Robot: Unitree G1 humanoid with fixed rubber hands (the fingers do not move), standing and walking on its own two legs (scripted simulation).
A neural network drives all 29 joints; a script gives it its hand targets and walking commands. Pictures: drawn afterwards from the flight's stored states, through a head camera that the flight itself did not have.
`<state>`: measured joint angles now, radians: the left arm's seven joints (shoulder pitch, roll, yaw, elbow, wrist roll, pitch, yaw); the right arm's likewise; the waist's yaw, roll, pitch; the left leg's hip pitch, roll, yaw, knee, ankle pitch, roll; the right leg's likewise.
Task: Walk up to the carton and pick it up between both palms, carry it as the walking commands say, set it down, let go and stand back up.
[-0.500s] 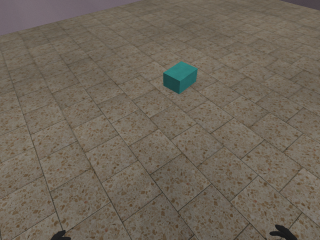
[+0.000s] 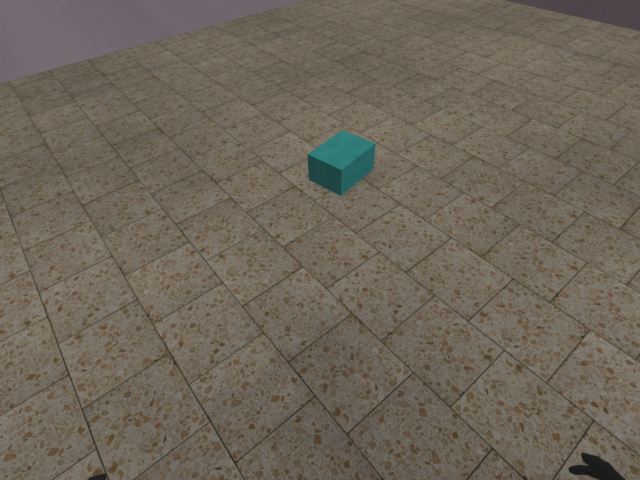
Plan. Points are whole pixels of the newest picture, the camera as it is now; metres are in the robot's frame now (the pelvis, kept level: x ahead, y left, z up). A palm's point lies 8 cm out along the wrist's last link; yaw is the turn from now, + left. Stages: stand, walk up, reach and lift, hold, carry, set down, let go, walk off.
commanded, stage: walk up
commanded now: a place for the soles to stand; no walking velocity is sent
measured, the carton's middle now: (341, 161) +1.70 -0.09 -0.70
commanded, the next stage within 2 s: none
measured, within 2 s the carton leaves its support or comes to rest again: neither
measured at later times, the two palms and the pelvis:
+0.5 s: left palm (111, 451) +0.19 +0.31 -0.08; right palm (550, 318) +0.37 -0.35 -0.07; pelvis +0.19 -0.04 -0.01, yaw +2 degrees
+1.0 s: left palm (204, 220) +0.61 +0.26 -0.06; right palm (566, 288) +0.45 -0.42 -0.10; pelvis +0.44 -0.07 -0.02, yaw -2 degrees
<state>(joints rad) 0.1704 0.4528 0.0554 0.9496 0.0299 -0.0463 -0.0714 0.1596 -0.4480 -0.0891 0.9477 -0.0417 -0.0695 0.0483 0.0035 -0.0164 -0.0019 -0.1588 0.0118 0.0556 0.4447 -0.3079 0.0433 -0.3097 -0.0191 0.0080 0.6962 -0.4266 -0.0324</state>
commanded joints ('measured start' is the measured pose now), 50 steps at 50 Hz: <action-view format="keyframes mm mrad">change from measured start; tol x32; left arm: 1 -124 203 49 -121 1 -30 -27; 8 361 383 106 -36 0 -58 11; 50 294 317 98 -198 -16 -65 7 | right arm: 1 -18 -301 -78 -100 -1 -19 6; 50 202 -170 -5 -286 22 -41 9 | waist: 1 -40 153 74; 8 217 -368 29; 10 51 23 96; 29 -124 278 -219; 50 125 -267 -127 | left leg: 1 61 360 -381 -326 -469 197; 5 -247 214 -114 -180 -430 120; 9 -775 -20 -280 743 -132 17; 27 21 -17 57 21 146 51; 29 485 365 -578 -73 -217 209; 35 -79 262 -192 -242 -79 172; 46 -110 232 -75 -206 -82 135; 50 -435 51 83 577 15 14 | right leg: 1 -272 -90 39 71 -25 12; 7 549 -74 20 -315 -115 -29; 9 377 -449 661 -602 -553 -170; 23 236 -218 -19 -521 387 -125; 27 180 -179 -97 -133 622 -110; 30 -349 40 92 602 -60 -31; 48 96 -20 -90 -156 234 -4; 50 484 -284 372 -300 -70 -138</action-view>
